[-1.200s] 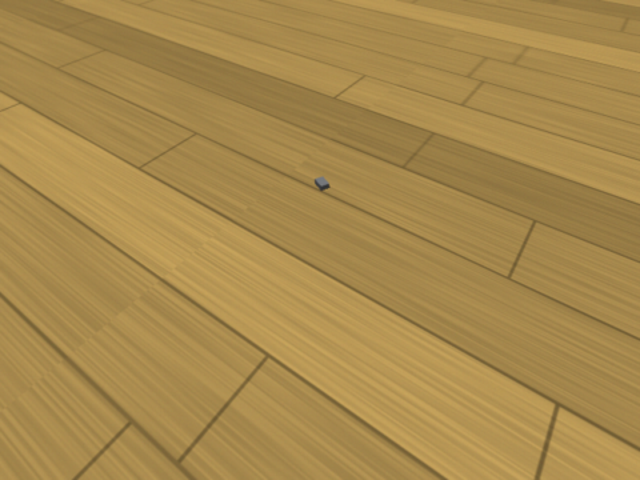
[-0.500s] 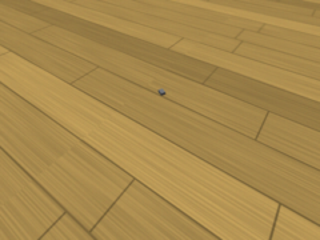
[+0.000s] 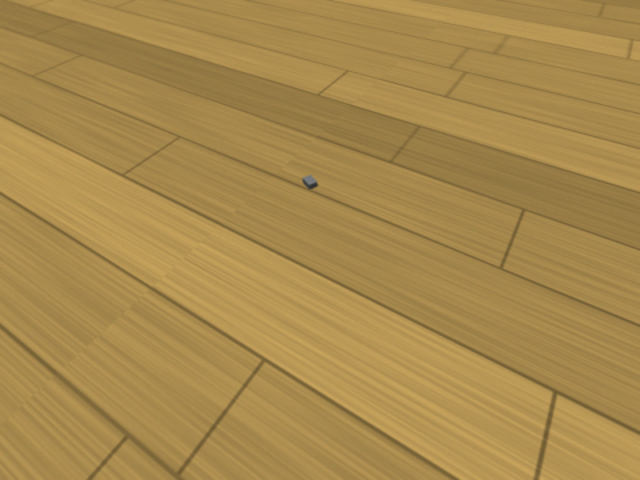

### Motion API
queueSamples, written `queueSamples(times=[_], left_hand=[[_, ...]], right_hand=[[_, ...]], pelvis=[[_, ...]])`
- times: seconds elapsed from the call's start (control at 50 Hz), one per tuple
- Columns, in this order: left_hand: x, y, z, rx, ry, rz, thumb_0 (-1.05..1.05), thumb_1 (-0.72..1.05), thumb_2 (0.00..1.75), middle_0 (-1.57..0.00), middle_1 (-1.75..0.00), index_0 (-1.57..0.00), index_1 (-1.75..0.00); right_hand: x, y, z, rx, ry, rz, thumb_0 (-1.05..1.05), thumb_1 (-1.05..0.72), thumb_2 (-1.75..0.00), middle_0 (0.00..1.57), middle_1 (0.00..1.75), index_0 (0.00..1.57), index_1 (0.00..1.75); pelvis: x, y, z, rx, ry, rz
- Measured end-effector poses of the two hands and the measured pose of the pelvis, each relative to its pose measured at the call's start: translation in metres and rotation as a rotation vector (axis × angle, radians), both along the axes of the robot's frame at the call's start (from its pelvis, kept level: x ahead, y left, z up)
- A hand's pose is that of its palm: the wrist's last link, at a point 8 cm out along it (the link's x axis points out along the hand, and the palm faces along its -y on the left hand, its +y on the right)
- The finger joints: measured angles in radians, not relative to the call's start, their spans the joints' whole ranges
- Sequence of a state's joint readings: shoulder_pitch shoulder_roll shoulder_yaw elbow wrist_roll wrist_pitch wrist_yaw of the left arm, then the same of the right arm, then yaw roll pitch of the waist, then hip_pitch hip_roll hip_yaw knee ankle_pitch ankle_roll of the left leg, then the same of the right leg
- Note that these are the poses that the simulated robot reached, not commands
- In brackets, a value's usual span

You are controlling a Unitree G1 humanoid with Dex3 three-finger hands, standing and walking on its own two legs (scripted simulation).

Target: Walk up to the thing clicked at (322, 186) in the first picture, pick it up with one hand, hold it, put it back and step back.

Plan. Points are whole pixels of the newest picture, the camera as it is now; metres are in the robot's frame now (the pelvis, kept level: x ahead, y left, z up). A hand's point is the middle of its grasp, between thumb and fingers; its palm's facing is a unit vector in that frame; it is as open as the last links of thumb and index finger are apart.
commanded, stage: walk up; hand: left
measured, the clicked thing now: (309, 182) +1.54 +0.08 -0.76
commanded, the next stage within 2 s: none
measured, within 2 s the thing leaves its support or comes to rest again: neither
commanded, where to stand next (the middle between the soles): +1.17 +0.29 m, yaw -59 degrees
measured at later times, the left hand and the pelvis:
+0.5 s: hand (112, 346) +0.35 +0.36 -0.12, palm faces -0.36 -0.81 -0.47, open 7.4 cm; pelvis +0.15 +0.11 +0.00, yaw -19 degrees
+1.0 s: hand (157, 242) +0.63 +0.38 -0.17, palm faces -0.53 -0.70 -0.48, open 7.4 cm; pelvis +0.42 +0.16 -0.04, yaw -32 degrees
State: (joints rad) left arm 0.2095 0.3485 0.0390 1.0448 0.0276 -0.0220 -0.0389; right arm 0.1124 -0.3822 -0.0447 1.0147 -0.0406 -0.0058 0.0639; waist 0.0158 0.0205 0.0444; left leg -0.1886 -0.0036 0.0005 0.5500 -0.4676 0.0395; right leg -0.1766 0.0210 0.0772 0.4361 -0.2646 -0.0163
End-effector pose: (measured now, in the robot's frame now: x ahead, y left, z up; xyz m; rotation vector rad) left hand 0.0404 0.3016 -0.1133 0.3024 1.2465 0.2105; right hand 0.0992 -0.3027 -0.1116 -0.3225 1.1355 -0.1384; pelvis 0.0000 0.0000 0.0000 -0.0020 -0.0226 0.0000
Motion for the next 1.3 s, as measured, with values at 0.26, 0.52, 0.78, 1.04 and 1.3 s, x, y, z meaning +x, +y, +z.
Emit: queueSamples(times=[0.26,0.52,0.78,1.04,1.3], left_hand=[[0.09,0.106,-0.001,0.098,0.044,-0.178,0.01,0.9,0.9,-0.2,-0.3,-0.2,-0.3],[0.342,0.088,0.035,0.115,-0.144,-0.476,0.01,0.9,0.9,-0.2,-0.3,-0.2,-0.3],[0.487,0.023,0.023,0.044,-0.29,-0.589,0.0,0.9,0.9,-0.2,-0.3,-0.2,-0.3],[0.634,0.126,-0.023,0.167,-0.085,-0.666,0.01,0.89,0.9,-0.21,-0.3,-0.21,-0.3],[0.782,0.089,0.017,0.152,-0.117,-0.795,0.01,0.9,0.9,-0.2,-0.3,-0.2,-0.3]], right_hand=[[0.01,0.031,0.025,-0.109,-0.132,-0.134,0.01,-0.9,-0.9,0.2,0.3,0.2,0.3],[-0.052,0.102,0.002,-0.012,0.067,-0.485,0.01,-0.9,-0.9,0.2,0.3,0.21,0.3],[0.076,0.116,-0.024,0.046,0.018,-0.523,0.01,-0.9,-0.9,0.2,0.3,0.2,0.3],[0.229,0.135,-0.004,-0.121,-0.08,-0.582,0.01,-0.91,-0.9,0.2,0.3,0.2,0.3],[0.272,0.219,-0.014,0.013,0.059,-0.762,0.01,-0.9,-0.9,0.2,0.3,0.21,0.3]], pelvis=[[0.052,0.08,-0.014,-0.011,0.017,-0.189],[0.162,0.105,-0.004,-0.001,0.005,-0.346],[0.281,0.104,-0.019,-0.057,-0.021,-0.459],[0.442,0.166,-0.045,-0.018,0.007,-0.583],[0.558,0.176,-0.017,0.003,-0.001,-0.683]])
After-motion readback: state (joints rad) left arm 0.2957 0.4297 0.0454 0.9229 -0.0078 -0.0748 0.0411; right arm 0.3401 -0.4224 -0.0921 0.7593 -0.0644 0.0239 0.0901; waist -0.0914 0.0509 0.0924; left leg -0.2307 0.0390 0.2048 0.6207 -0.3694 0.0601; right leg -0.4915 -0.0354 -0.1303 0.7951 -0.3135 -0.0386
